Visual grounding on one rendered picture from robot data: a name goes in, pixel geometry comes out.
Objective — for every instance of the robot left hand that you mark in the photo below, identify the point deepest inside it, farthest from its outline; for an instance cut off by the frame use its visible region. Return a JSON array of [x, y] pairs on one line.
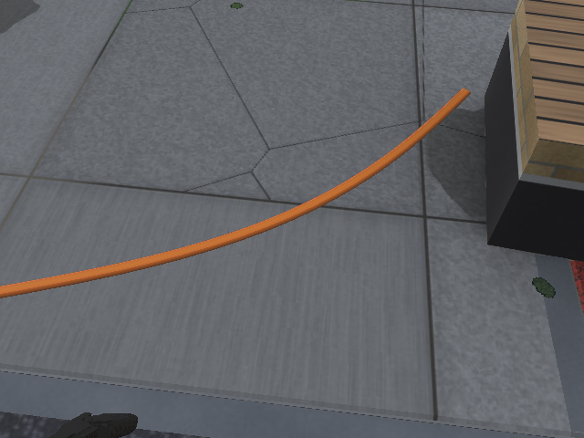
[[105, 425]]

